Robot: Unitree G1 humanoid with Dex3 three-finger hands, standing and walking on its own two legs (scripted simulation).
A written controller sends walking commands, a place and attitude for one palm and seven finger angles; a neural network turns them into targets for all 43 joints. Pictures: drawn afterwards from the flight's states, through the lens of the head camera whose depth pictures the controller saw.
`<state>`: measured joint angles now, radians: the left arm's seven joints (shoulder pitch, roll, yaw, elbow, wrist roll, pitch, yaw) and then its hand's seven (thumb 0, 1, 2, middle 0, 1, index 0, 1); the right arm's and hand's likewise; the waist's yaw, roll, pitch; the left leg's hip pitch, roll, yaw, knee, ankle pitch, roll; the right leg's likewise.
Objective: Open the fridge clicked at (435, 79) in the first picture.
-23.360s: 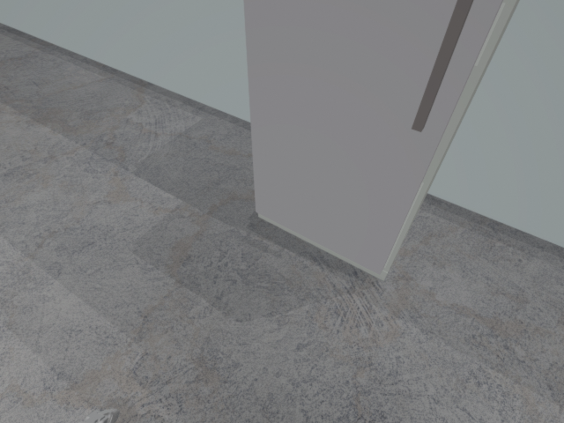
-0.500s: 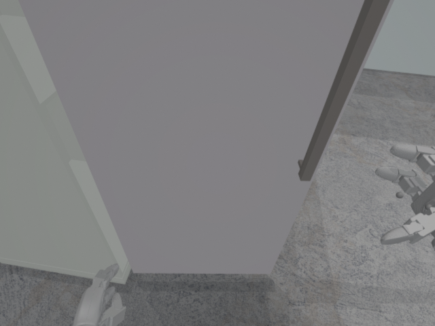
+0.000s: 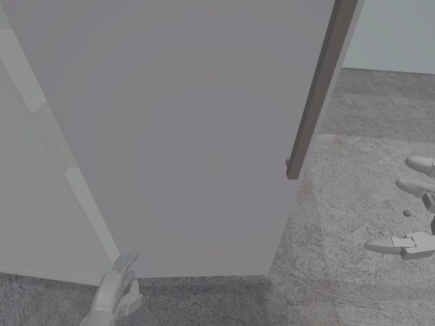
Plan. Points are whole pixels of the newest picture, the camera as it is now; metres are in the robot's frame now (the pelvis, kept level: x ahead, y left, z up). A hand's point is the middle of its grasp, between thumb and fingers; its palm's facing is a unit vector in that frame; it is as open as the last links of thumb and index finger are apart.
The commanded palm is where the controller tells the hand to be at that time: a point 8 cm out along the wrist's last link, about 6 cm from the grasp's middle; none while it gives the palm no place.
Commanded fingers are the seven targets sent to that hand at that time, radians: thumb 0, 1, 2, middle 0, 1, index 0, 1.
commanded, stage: draw the hand back to the body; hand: right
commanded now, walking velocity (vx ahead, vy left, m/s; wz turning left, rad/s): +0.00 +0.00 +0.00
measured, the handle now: (309, 102) +0.48 -0.19 +0.21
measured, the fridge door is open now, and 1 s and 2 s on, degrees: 81 81 81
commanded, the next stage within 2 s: step back with the hand held close in 0.94 s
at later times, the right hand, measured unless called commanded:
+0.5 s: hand (403, 229) +0.21 -0.26 +0.16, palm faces +0.44 +0.82 -0.37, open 9.4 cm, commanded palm +0.16 -0.30 +0.18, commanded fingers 0.00 -0.83 -0.87 0.20 0.34 0.20 0.34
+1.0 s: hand (401, 231) +0.21 -0.25 +0.16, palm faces +0.46 +0.81 -0.37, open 7.5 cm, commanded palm +0.16 -0.29 +0.18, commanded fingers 0.00 -0.90 -0.90 0.20 0.30 0.20 0.30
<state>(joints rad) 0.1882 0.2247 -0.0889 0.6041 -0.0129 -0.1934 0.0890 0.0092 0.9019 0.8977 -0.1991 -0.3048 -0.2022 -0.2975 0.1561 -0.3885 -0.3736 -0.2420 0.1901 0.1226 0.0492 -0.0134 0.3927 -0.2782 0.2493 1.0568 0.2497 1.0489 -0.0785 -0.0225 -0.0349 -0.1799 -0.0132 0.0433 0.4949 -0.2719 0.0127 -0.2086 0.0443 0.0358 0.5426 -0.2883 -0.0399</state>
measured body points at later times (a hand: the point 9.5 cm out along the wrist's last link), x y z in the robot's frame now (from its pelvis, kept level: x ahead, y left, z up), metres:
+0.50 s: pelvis +0.01 +0.01 +0.01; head -0.01 +0.02 +0.46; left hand +0.19 +0.24 -0.07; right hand +0.19 -0.30 +0.18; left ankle +0.00 +0.11 -0.74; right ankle +0.00 -0.09 -0.74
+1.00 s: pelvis +0.02 +0.02 +0.01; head -0.01 +0.04 +0.46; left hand +0.21 +0.23 -0.07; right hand +0.18 -0.29 +0.18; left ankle +0.00 +0.11 -0.74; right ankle +0.00 -0.09 -0.74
